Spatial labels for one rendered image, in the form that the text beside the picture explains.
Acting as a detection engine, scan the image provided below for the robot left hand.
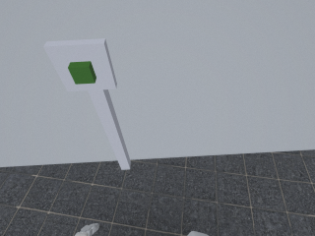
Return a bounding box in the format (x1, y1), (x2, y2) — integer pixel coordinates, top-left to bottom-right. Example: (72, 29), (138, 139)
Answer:
(75, 223), (99, 236)

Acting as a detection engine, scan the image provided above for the panel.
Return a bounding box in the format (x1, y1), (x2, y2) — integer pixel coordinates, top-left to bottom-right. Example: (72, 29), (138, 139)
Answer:
(43, 38), (131, 170)

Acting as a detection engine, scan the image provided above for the button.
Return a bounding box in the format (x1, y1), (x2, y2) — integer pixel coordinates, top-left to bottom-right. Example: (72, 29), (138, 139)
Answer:
(68, 61), (96, 85)

